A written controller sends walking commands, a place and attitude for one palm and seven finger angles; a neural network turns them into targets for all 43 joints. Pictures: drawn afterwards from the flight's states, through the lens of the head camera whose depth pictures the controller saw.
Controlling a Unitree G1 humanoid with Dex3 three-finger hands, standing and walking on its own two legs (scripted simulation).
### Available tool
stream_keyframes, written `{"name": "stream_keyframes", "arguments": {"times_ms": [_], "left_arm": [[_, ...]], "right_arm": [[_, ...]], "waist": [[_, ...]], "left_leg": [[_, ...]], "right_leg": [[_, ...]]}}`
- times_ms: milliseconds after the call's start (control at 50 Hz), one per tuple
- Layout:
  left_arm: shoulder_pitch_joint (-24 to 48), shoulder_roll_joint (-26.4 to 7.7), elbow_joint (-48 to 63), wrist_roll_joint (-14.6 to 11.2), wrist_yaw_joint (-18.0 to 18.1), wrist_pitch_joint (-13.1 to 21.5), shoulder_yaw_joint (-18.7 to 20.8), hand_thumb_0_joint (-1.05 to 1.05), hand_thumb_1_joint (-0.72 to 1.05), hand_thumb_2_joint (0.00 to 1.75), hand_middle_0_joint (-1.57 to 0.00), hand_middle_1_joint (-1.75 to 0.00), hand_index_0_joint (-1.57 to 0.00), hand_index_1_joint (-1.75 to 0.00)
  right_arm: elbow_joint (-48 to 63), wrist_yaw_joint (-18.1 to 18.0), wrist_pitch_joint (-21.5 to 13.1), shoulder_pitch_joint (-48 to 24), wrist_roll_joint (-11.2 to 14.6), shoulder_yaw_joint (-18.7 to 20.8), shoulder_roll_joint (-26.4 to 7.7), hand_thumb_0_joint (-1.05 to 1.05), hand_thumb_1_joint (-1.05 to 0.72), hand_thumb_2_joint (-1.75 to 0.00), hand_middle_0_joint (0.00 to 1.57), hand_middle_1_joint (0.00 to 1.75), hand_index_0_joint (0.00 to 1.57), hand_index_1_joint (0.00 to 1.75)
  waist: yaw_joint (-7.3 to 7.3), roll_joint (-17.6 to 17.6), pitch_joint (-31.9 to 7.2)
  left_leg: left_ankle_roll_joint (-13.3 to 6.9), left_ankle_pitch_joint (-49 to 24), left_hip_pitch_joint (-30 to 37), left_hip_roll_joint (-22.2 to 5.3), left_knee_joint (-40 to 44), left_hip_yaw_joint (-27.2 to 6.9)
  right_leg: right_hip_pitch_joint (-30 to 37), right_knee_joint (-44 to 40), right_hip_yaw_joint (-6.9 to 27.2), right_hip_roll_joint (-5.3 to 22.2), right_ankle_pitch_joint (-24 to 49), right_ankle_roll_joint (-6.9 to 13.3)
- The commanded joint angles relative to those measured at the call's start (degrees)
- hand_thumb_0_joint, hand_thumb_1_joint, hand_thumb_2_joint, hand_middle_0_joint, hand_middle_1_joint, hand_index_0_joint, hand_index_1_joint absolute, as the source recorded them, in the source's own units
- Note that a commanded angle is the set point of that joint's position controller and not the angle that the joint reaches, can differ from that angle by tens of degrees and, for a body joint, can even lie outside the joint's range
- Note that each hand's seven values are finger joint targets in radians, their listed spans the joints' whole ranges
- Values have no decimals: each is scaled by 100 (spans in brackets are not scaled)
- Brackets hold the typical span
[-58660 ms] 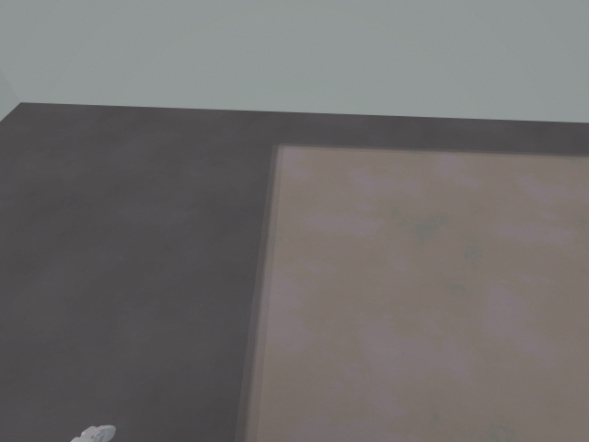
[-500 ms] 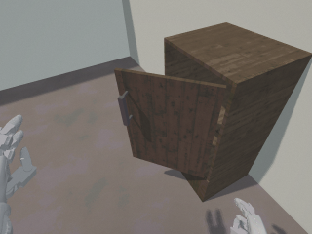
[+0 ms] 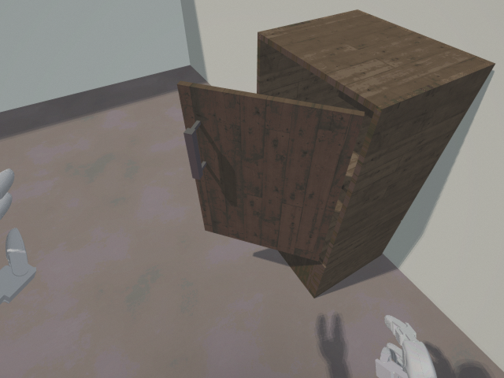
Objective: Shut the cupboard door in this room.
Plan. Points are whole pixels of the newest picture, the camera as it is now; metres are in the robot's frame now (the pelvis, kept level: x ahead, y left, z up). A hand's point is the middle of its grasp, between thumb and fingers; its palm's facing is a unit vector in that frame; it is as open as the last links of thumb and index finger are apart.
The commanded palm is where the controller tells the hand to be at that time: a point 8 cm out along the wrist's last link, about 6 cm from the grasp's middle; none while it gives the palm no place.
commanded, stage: step back with the hand held close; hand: left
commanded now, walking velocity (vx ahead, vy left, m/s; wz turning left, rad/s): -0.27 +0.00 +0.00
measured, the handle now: (197, 150) +0.67 +0.19 -0.05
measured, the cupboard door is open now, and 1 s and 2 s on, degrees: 41 41 41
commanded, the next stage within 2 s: stop stepping back and stand still in 0.72 s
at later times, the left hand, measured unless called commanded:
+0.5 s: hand out of the picture +0.13 +0.26 +0.18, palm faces +0.44 -0.76 -0.48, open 7.4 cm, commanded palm +0.05 +0.29 +0.18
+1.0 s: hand out of the picture -0.02 +0.31 +0.18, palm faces +0.55 -0.73 -0.40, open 7.4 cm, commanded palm -0.09 +0.33 +0.18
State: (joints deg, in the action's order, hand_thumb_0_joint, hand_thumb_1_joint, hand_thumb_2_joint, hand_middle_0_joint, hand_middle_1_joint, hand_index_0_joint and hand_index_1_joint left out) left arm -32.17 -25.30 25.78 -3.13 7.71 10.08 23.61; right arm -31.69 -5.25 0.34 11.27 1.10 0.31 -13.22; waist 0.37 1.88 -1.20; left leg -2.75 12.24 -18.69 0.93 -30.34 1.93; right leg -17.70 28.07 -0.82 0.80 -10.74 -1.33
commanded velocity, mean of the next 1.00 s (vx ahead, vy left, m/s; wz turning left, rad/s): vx -0.25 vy -0.03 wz -0.05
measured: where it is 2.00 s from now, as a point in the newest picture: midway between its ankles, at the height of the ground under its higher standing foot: outside the picture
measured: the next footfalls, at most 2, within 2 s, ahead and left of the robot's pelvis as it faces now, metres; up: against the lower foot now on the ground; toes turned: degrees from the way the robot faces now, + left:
right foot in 0.60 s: -0.05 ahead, -0.13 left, +0.00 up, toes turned +11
right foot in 1.08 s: -0.23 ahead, -0.09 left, +0.00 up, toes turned +4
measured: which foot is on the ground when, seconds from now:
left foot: down 0.00-1.00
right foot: down 0.00-0.46, up 0.48-0.58, down 0.60-0.84, up 0.86-1.00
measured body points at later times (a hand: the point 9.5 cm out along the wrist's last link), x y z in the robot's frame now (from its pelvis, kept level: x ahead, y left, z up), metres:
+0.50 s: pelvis -0.08 -0.01 -0.01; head -0.07 +0.01 +0.44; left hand +0.10 +0.29 +0.20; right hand +0.07 -0.26 -0.09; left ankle +0.04 +0.09 -0.73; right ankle +0.02 -0.13 -0.73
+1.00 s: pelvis -0.19 +0.01 +0.00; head -0.20 +0.05 +0.45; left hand -0.06 +0.34 +0.20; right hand +0.03 -0.18 -0.05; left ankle -0.02 +0.10 -0.73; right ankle -0.24 -0.11 -0.68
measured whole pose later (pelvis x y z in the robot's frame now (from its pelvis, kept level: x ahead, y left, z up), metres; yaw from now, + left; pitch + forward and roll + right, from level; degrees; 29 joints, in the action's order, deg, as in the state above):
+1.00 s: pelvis -0.19 +0.01 +0.00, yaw +7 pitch +0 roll -6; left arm -28.3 -25.5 29.4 -2.9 8.3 11.8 25.5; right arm -32.7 -3.0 -6.7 10.5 -0.3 -0.3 -9.2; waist 0.5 1.2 -1.6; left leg -2.5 4.3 -26.7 -5.1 -22.4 6.5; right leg -16.8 47.8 -2.7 -6.7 -28.4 -0.2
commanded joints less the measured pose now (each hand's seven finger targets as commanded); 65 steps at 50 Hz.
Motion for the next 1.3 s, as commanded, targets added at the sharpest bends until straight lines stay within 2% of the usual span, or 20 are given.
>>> {"name": "stream_keyframes", "arguments": {"times_ms": [0,140,300,420,520,600,620,700,740,780,840,880,1000,1040,1060,1080,1120,1200,1240,1280], "left_arm": [[326,-939,1111,26,165,451,753,0,90,90,-20,-30,-20,-30],[675,-906,1202,174,213,646,754,0,90,90,-20,-30,-20,-30],[731,-1104,1280,95,405,720,713,0,90,90,-20,-30,-20,-30],[393,-1282,1401,158,457,843,1084,0,90,90,-20,-30,-20,-30],[-30,-1224,989,230,242,901,1328,0,90,90,-20,-30,-20,-30],[56,-1262,1511,-31,269,1070,1114,0,90,90,-20,-30,-20,-30],[339,-1340,1805,-37,289,1064,1018,0,90,90,-20,-30,-20,-30],[739,-1430,1582,102,387,813,871,0,90,90,-20,-30,-20,-30],[912,-1287,1377,151,376,769,767,0,90,90,-20,-30,-20,-30],[1124,-1136,1249,132,285,819,670,0,90,90,-20,-30,-20,-30],[700,-1004,882,217,159,925,1000,0,90,90,-20,-30,-20,-30],[732,-911,1454,107,65,739,785,0,90,90,-20,-30,-20,-30],[451,-890,2204,-126,217,258,605,0,90,90,-20,-30,-20,-30],[489,-1199,2218,-66,256,194,829,0,90,90,-20,-30,-20,-30],[1042,-1535,2417,-74,309,217,1003,0,90,90,-20,-30,-20,-30],[1388,-1525,1898,-29,347,220,1055,0,90,90,-20,-30,-20,-30],[1763,-1065,1574,-18,339,61,513,0,90,90,-20,-30,-20,-30],[1957,-887,883,153,412,101,271,0,90,90,-20,-30,-20,-30],[1814,-924,1230,140,379,251,401,0,90,90,-20,-30,-20,-30],[1260,-1156,1378,118,272,330,667,0,90,90,-20,-30,-20,-30]], "right_arm": [[848,-83,-387,-475,14,299,-849,0,-90,-90,20,30,20,30],[757,-90,-644,-346,-44,285,-828,0,-90,-90,20,30,20,30],[530,56,-619,-198,-112,266,-657,0,-90,-90,20,30,20,30],[627,-49,-644,-339,-42,288,-841,0,-90,-90,20,30,20,30],[696,-3,-938,-517,-82,463,-965,0,-90,-90,20,30,20,30],[427,70,-1008,-314,-104,300,-620,0,-90,-90,20,30,20,30],[322,84,-1003,-255,-54,343,-578,0,-90,-90,20,30,20,30],[330,48,-806,-540,-97,327,-456,0,-90,-90,20,30,20,30],[275,5,-706,-486,-141,272,-444,0,-90,-90,20,30,20,30],[336,-54,-700,-486,-87,268,-656,0,-90,-90,20,30,20,30],[487,-54,-887,-447,-92,427,-887,0,-90,-90,20,30,20,30],[577,89,-882,-417,-121,409,-687,0,-90,-90,20,30,20,30],[659,210,-938,-271,-151,226,-476,0,-90,-90,20,30,20,30],[498,211,-799,-168,-148,257,-467,0,-90,-90,20,30,20,30],[359,195,-727,-255,-189,247,-540,0,-90,-90,20,30,20,30],[223,176,-650,-189,-243,243,-585,0,-90,-90,20,30,20,30],[408,79,-611,-339,-47,209,-524,0,-90,-90,20,30,20,30],[239,-110,-695,-259,-83,69,-615,0,-90,-90,20,30,20,30],[381,-131,-830,-143,-27,88,-748,0,-90,-90,20,30,20,30],[416,-50,-896,-249,-107,68,-596,0,-90,-90,20,30,20,30]], "waist": [[-31,339,-415],[-45,363,-303],[-165,-509,-240],[-129,999,-407],[37,1133,-439],[-154,62,-774],[-168,-428,-1325],[-177,-910,-536],[-257,-693,-52],[-215,293,249],[-52,1913,-599],[32,951,-802],[-32,1216,-814],[-66,-377,-617],[-91,-1052,-446],[-215,-1027,-358],[-190,-1085,13],[-273,303,697],[-299,1790,486],[-186,840,271]], "left_leg": [[-250,1616,-2065,-752,1347,-795],[-341,2611,-2805,-827,1248,-916],[143,1300,-756,-63,-494,-314],[-318,2587,-2485,-1074,1796,-1574],[-597,3249,-3521,-1549,1710,-1557],[66,-46,-321,-659,110,-377],[237,-243,300,-437,-302,-68],[420,543,538,-87,-1323,22],[362,296,636,-167,-661,-153],[174,381,125,-691,809,-652],[-383,4276,-2184,-2220,3007,-2137],[-99,3207,-1138,-2002,2672,-1477],[848,2186,356,-1070,1919,283],[732,995,862,-454,-975,700],[591,713,736,-518,-2471,-73],[518,486,786,-714,-2910,-415],[476,686,91,-399,-2482,-306],[106,1581,554,-464,36,-93],[-425,3143,787,-1936,1963,-2686],[-259,3863,-143,-2243,2677,-3142]], "right_leg": [[1878,485,275,-169,713,-22],[2013,748,464,-231,148,4],[-558,-1285,1363,838,-1797,515],[1395,757,148,-466,-653,23],[2452,1577,419,-747,-328,42],[-39,-133,1415,181,1478,287],[-112,-402,1597,447,1652,214],[-1390,-1347,2029,1127,20,724],[-1731,-1170,1548,807,1,580],[-1352,-533,810,-214,-720,168],[1461,2610,122,-1054,-1207,-53],[669,3050,-45,-942,-1722,91],[680,-247,-733,-841,-2045,337],[-759,-1597,1182,660,-2160,1070],[-1868,-2053,2337,1728,-2729,1573],[-2243,-1873,2200,1952,-2451,1612],[-1778,-1706,2017,1299,-3680,1237],[-1478,-362,1031,588,-2878,841],[-1797,1950,-97,-368,-2073,245],[-1235,3292,198,-318,-1731,270]]}}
